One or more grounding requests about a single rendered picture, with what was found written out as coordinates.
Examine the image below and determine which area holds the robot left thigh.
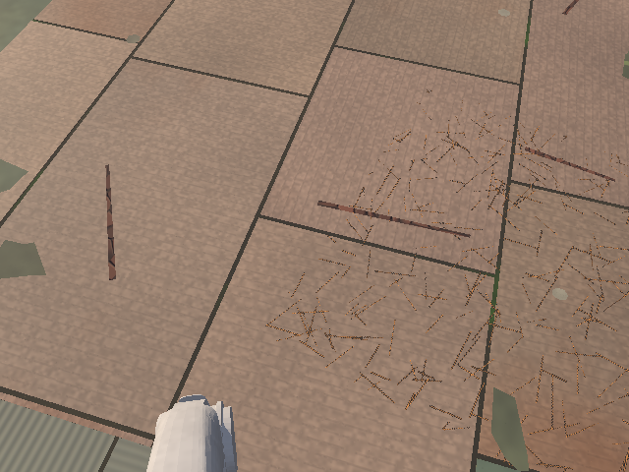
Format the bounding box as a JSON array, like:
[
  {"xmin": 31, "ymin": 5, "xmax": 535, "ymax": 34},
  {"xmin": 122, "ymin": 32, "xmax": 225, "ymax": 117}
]
[{"xmin": 146, "ymin": 399, "xmax": 238, "ymax": 472}]

